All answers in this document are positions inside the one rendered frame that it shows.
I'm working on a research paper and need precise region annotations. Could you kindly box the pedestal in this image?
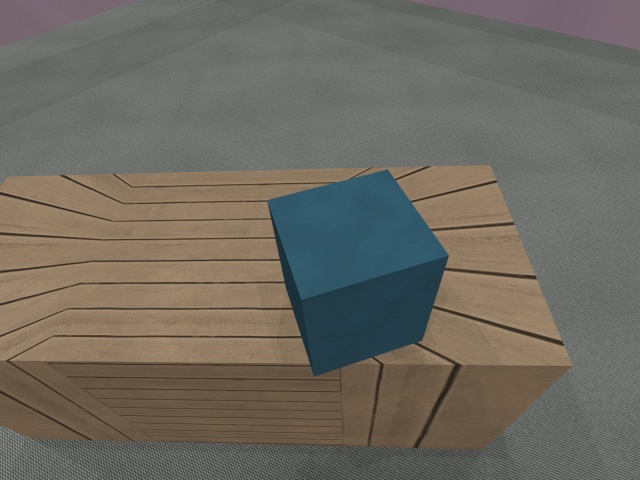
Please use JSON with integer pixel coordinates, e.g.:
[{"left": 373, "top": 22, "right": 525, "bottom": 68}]
[{"left": 0, "top": 165, "right": 572, "bottom": 449}]

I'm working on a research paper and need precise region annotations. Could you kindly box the carton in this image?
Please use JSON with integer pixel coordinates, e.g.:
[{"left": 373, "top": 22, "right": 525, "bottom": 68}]
[{"left": 267, "top": 169, "right": 449, "bottom": 377}]

